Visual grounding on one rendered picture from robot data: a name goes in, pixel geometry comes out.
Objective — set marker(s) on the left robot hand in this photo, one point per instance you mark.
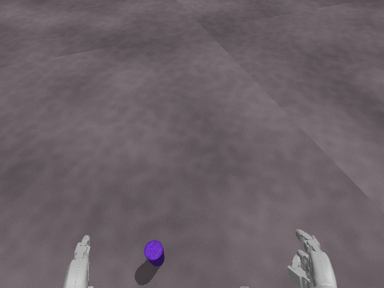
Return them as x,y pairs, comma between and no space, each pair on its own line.
77,275

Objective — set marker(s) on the right robot hand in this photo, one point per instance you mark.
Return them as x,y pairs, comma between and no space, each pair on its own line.
318,271

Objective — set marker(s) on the cup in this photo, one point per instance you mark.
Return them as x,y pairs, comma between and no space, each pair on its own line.
154,252

